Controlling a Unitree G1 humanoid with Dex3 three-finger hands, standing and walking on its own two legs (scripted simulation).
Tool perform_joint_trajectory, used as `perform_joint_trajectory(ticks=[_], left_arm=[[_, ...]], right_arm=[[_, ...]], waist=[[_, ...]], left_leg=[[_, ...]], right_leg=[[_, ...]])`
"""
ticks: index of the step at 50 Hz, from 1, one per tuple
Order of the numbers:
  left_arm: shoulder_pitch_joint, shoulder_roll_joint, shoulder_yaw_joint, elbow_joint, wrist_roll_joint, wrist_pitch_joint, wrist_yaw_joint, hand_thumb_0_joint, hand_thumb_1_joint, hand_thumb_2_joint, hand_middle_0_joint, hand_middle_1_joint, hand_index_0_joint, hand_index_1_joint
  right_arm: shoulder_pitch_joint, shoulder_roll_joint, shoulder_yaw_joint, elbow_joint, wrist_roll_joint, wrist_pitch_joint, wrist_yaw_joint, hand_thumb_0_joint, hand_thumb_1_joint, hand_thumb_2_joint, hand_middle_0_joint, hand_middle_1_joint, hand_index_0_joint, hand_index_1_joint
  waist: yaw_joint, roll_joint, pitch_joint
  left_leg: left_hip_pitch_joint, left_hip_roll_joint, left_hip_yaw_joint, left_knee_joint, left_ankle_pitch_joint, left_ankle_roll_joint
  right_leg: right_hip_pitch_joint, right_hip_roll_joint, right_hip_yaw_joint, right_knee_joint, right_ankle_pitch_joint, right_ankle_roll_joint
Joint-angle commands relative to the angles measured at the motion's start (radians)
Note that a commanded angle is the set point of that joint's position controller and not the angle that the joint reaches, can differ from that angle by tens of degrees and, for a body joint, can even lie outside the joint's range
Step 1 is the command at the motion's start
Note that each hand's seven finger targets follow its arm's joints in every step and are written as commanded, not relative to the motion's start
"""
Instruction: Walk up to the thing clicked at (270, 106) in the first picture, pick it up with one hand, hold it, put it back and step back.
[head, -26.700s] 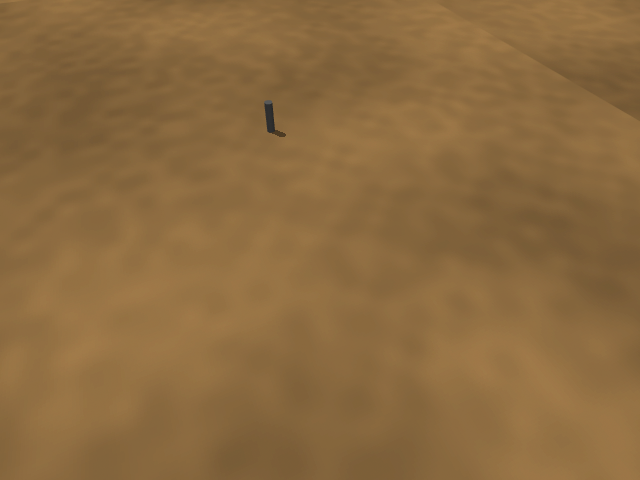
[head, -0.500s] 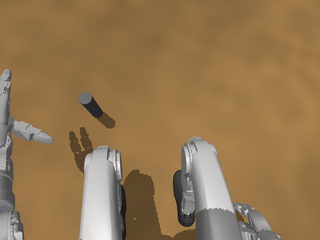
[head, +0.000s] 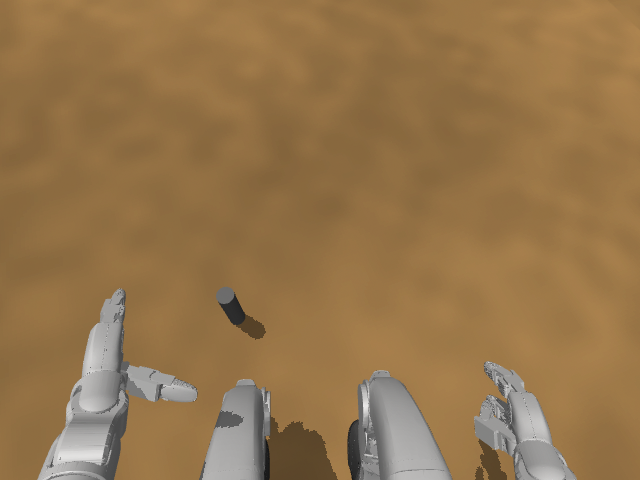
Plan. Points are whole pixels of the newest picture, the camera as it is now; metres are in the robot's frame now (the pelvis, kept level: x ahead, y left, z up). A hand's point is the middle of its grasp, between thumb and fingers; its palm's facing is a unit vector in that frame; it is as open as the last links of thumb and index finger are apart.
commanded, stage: home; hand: left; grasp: from the side
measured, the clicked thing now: (231, 307) +0.46 +0.20 -0.53
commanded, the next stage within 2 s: none
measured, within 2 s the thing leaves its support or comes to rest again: neither
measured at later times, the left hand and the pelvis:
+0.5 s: hand (117, 415) +0.19 +0.19 +0.05, palm faces +0.12 -0.95 -0.29, open 17.4 cm; pelvis +0.03 +0.01 +0.10, yaw +1 degrees
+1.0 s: hand (125, 409) +0.20 +0.19 +0.05, palm faces +0.12 -0.95 -0.29, open 17.6 cm; pelvis +0.03 +0.00 +0.10, yaw +1 degrees
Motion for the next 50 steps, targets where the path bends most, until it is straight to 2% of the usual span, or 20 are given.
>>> perform_joint_trajectory(ticks=[1,10,14,15,16,19,23,26,29,34,35,36,39,40,41,46,47,48,49,50], left_arm=[[0.044,0.159,0.053,-0.256,-0.016,0.001,0.047,0.000,-0.533,0.075,-0.068,-0.072,-0.068,-0.073],[0.276,0.041,-0.052,-0.449,-0.033,0.098,0.071,0.000,-0.524,0.088,-0.084,-0.088,-0.084,-0.089],[0.359,0.026,-0.082,-0.568,-0.038,0.124,0.072,0.000,-0.523,0.087,-0.082,-0.086,-0.082,-0.087],[0.392,0.026,-0.074,-0.584,-0.038,0.129,0.072,0.000,-0.539,0.068,-0.061,-0.066,-0.061,-0.066],[0.405,0.011,-0.093,-0.584,-0.036,0.132,0.069,0.000,-0.554,0.057,-0.056,-0.060,-0.055,-0.060],[0.440,-0.001,-0.096,-0.621,-0.036,0.133,0.060,0.000,-0.588,0.034,-0.046,-0.049,-0.046,-0.049],[0.449,-0.001,-0.092,-0.656,-0.033,0.131,0.050,0.000,-0.591,0.032,-0.045,-0.048,-0.045,-0.048],[0.429,-0.010,-0.092,-0.615,-0.028,0.126,0.044,0.000,-0.600,0.027,-0.044,-0.046,-0.044,-0.046],[0.403,0.005,-0.077,-0.651,-0.027,0.116,0.043,0.000,-0.594,0.030,-0.045,-0.047,-0.044,-0.047],[0.401,0.012,-0.083,-0.685,-0.025,0.118,0.044,0.000,-0.582,0.037,-0.046,-0.049,-0.045,-0.049],[0.406,0.003,-0.089,-0.675,-0.027,0.121,0.044,0.000,-0.580,0.038,-0.046,-0.049,-0.046,-0.050],[0.490,-0.026,-0.097,-0.567,-0.026,0.132,0.041,0.000,-0.590,0.033,-0.045,-0.048,-0.045,-0.048],[0.430,0.006,-0.077,-0.645,-0.026,0.123,0.043,0.000,-0.589,0.034,-0.045,-0.049,-0.045,-0.049],[0.460,-0.012,-0.090,-0.606,-0.025,0.126,0.041,0.000,-0.582,0.038,-0.046,-0.050,-0.046,-0.050],[0.425,0.018,-0.070,-0.677,-0.026,0.120,0.045,0.000,-0.585,0.035,-0.045,-0.049,-0.045,-0.049],[0.475,-0.030,-0.094,-0.556,-0.025,0.125,0.036,0.000,-0.608,0.022,-0.043,-0.046,-0.043,-0.046],[0.460,-0.021,-0.088,-0.570,-0.025,0.123,0.035,0.000,-0.609,0.022,-0.043,-0.046,-0.043,-0.046],[0.399,0.019,-0.066,-0.679,-0.027,0.113,0.039,0.000,-0.583,0.037,-0.046,-0.050,-0.045,-0.050],[0.443,0.006,-0.072,-0.617,-0.024,0.116,0.037,0.000,-0.588,0.034,-0.045,-0.049,-0.045,-0.049],[0.433,-0.001,-0.080,-0.652,-0.026,0.114,0.036,0.000,-0.602,0.026,-0.044,-0.047,-0.044,-0.047]], right_arm=[[0.076,-0.117,-0.048,-0.124,0.002,-0.053,-0.035,0.000,-0.896,-0.902,0.201,0.301,0.201,0.301],[0.088,-0.091,-0.036,-0.159,-0.002,-0.096,-0.081,0.000,-0.897,-0.901,0.201,0.301,0.201,0.301],[0.070,-0.083,-0.025,-0.188,-0.004,-0.120,-0.094,0.000,-0.897,-0.901,0.201,0.301,0.201,0.301],[0.067,-0.082,-0.025,-0.195,-0.006,-0.126,-0.098,0.000,-0.897,-0.901,0.201,0.301,0.201,0.301],[0.065,-0.080,-0.022,-0.193,-0.008,-0.133,-0.100,0.000,-0.897,-0.901,0.201,0.301,0.201,0.301],[0.066,-0.080,-0.024,-0.199,-0.014,-0.150,-0.101,0.000,-0.897,-0.901,0.201,0.301,0.201,0.301],[0.064,-0.084,-0.026,-0.207,-0.022,-0.172,-0.102,0.000,-0.897,-0.901,0.201,0.301,0.200,0.301],[0.062,-0.083,-0.023,-0.200,-0.028,-0.186,-0.100,0.000,-0.897,-0.901,0.201,0.301,0.200,0.301],[0.059,-0.081,-0.021,-0.202,-0.032,-0.197,-0.098,0.000,-0.897,-0.901,0.201,0.301,0.200,0.301],[0.065,-0.084,-0.021,-0.185,-0.037,-0.208,-0.102,0.000,-0.897,-0.901,0.200,0.301,0.200,0.301],[0.064,-0.081,-0.021,-0.185,-0.035,-0.208,-0.103,0.000,-0.897,-0.901,0.200,0.301,0.200,0.301],[0.059,-0.074,-0.012,-0.179,-0.035,-0.208,-0.100,0.000,-0.898,-0.901,0.200,0.301,0.200,0.301],[0.060,-0.080,-0.017,-0.177,-0.036,-0.205,-0.100,0.000,-0.898,-0.901,0.200,0.301,0.200,0.301],[0.060,-0.080,-0.018,-0.175,-0.036,-0.203,-0.099,0.000,-0.898,-0.901,0.200,0.301,0.200,0.301],[0.064,-0.083,-0.023,-0.172,-0.036,-0.204,-0.099,0.000,-0.898,-0.901,0.200,0.301,0.200,0.301],[0.058,-0.072,-0.016,-0.168,-0.036,-0.206,-0.098,0.000,-0.898,-0.901,0.200,0.301,0.200,0.301],[0.059,-0.076,-0.021,-0.167,-0.036,-0.206,-0.097,0.000,-0.899,-0.901,0.200,0.301,0.200,0.301],[0.057,-0.085,-0.028,-0.175,-0.036,-0.208,-0.098,0.000,-0.899,-0.901,0.200,0.301,0.200,0.301],[0.064,-0.082,-0.025,-0.166,-0.036,-0.204,-0.097,0.000,-0.898,-0.901,0.200,0.301,0.200,0.301],[0.057,-0.086,-0.028,-0.181,-0.036,-0.208,-0.096,0.000,-0.899,-0.901,0.200,0.301,0.200,0.301]], waist=[[0.019,0.052,-0.378],[0.014,0.063,-0.178],[0.028,0.060,-0.095],[0.029,0.050,-0.082],[0.022,0.024,-0.058],[0.031,0.022,0.004],[0.023,0.026,0.009],[0.013,0.017,0.040],[0.030,0.041,-0.011],[0.030,0.064,-0.059],[0.032,0.061,-0.041],[0.031,0.029,-0.014],[0.041,0.050,-0.047],[0.032,0.042,-0.039],[0.045,0.059,-0.064],[0.034,0.004,0.005],[0.034,0.018,-0.002],[0.043,0.026,-0.042],[0.039,0.030,-0.046],[0.043,0.029,-0.042]], left_leg=[[0.368,-0.031,0.045,-0.291,0.340,0.047],[0.572,-0.036,0.049,-0.513,0.319,0.035],[0.607,-0.033,0.038,-0.590,0.264,0.035],[0.612,-0.033,0.038,-0.596,0.262,0.036],[0.610,-0.033,0.034,-0.609,0.258,0.037],[0.626,-0.029,0.033,-0.650,0.243,0.036],[0.650,-0.028,0.036,-0.663,0.264,0.034],[0.645,-0.028,0.034,-0.669,0.240,0.036],[0.671,-0.033,0.034,-0.670,0.257,0.034],[0.711,-0.035,0.035,-0.664,0.318,0.029],[0.707,-0.039,0.040,-0.662,0.319,0.030],[0.689,-0.037,0.035,-0.663,0.315,0.030],[0.706,-0.036,0.036,-0.658,0.361,0.028],[0.707,-0.034,0.032,-0.659,0.377,0.026],[0.715,-0.034,0.033,-0.657,0.401,0.024],[0.683,-0.038,0.042,-0.657,0.341,0.033],[0.684,-0.037,0.042,-0.655,0.350,0.033],[0.702,-0.038,0.044,-0.654,0.375,0.032],[0.707,-0.038,0.042,-0.653,0.384,0.031],[0.712,-0.037,0.043,-0.653,0.402,0.029]], right_leg=[[0.496,0.012,0.038,-0.313,0.334,-0.015],[0.641,0.024,0.013,-0.521,0.294,-0.011],[0.670,0.033,-0.008,-0.577,0.231,-0.013],[0.676,0.035,-0.010,-0.589,0.225,-0.012],[0.678,0.039,-0.016,-0.598,0.221,-0.010],[0.679,0.044,-0.028,-0.617,0.202,-0.011],[0.703,0.044,-0.028,-0.624,0.217,-0.009],[0.695,0.040,-0.023,-0.629,0.202,-0.008],[0.728,0.038,-0.023,-0.630,0.217,-0.008],[0.759,0.038,-0.020,-0.628,0.271,-0.012],[0.758,0.037,-0.020,-0.635,0.274,-0.009],[0.754,0.040,-0.023,-0.635,0.264,-0.010],[0.771,0.039,-0.024,-0.631,0.305,-0.011],[0.769,0.042,-0.027,-0.624,0.314,-0.012],[0.783,0.041,-0.028,-0.621,0.337,-0.013],[0.759,0.038,-0.022,-0.647,0.293,-0.007],[0.759,0.037,-0.021,-0.646,0.303,-0.008],[0.784,0.034,-0.021,-0.643,0.327,-0.007],[0.782,0.036,-0.020,-0.638,0.331,-0.010],[0.785,0.036,-0.021,-0.634,0.344,-0.010]])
